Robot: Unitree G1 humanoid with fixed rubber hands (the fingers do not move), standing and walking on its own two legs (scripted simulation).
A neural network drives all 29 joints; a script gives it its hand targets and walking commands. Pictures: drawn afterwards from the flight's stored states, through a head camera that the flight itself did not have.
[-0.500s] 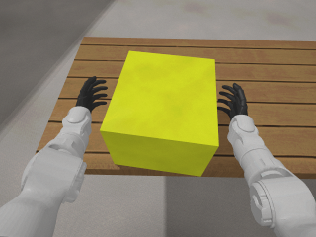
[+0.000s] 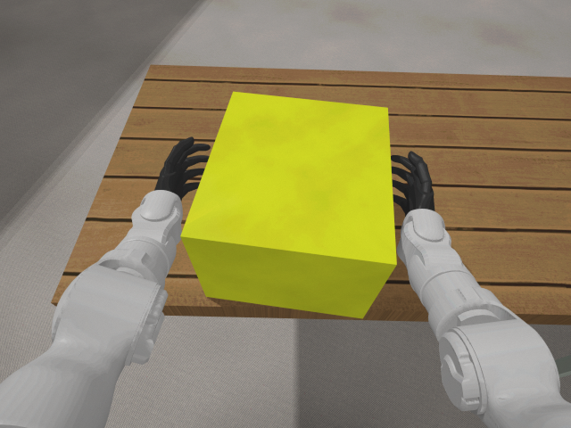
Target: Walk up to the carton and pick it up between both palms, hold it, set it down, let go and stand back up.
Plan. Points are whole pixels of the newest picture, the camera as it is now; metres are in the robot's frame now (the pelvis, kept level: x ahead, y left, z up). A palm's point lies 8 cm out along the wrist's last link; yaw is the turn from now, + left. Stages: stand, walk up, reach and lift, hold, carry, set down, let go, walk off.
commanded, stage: reach and lift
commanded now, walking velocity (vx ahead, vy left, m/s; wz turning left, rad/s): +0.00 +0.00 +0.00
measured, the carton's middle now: (296, 202) +0.47 -0.02 +0.01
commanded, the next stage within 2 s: none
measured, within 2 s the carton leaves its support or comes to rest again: leaves its support in 1.56 s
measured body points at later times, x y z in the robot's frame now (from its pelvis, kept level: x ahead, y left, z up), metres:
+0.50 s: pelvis +0.00 +0.00 +0.00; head +0.08 +0.01 +0.44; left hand +0.47 +0.16 +0.06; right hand +0.43 -0.19 +0.05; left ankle +0.00 +0.13 -0.72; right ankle +0.02 -0.13 -0.72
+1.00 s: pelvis +0.01 +0.02 +0.01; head +0.09 +0.02 +0.45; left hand +0.47 +0.16 +0.06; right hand +0.43 -0.19 +0.05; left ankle +0.00 +0.13 -0.72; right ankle +0.02 -0.13 -0.72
